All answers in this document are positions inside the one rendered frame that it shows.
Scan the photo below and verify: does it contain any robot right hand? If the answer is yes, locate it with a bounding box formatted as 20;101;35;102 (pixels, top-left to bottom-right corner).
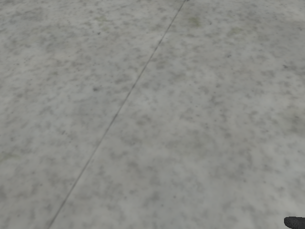
284;217;305;229

